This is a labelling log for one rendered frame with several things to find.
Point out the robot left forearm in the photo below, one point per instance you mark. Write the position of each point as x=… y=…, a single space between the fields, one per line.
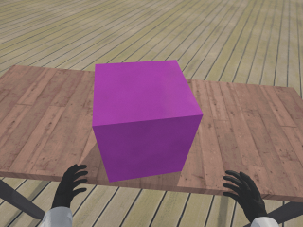
x=60 y=216

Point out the robot right forearm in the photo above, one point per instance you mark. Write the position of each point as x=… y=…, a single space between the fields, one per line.
x=264 y=222

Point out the robot left hand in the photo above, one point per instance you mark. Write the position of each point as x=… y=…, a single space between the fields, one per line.
x=65 y=193

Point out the robot right hand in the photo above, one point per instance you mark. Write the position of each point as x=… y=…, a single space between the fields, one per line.
x=248 y=197

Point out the carton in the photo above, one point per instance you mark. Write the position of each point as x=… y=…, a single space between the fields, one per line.
x=145 y=118

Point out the table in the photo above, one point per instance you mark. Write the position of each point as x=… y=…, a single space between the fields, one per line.
x=46 y=118

